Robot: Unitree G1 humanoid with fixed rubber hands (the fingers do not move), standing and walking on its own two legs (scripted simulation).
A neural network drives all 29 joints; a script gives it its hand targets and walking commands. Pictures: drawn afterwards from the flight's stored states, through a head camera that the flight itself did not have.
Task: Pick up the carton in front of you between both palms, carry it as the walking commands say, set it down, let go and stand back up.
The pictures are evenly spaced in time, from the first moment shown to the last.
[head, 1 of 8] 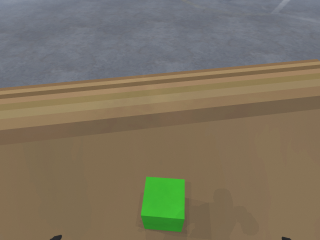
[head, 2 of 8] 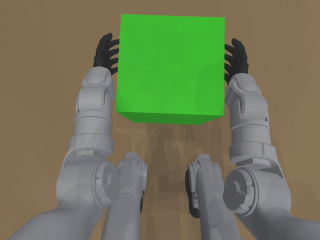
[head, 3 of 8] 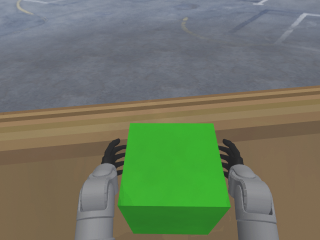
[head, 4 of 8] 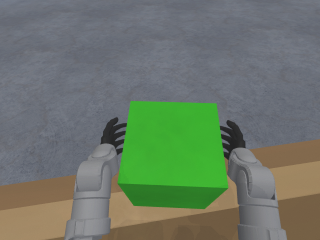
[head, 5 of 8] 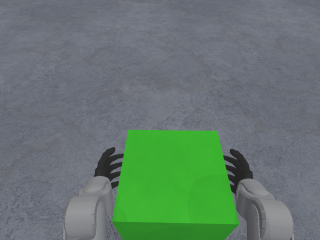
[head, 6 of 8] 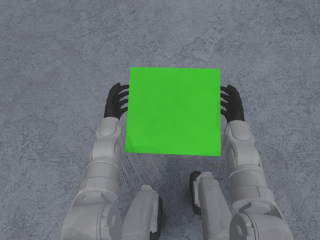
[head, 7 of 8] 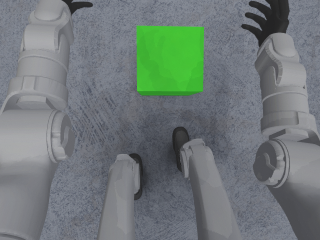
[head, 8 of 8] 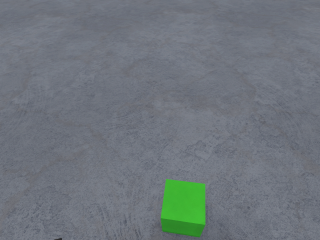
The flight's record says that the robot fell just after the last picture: no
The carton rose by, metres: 0.68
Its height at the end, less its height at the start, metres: -1.28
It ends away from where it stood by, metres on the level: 5.20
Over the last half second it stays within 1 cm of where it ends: yes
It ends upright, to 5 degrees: yes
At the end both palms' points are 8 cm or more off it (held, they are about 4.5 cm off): yes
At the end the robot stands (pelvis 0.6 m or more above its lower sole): yes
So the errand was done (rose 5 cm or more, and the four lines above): yes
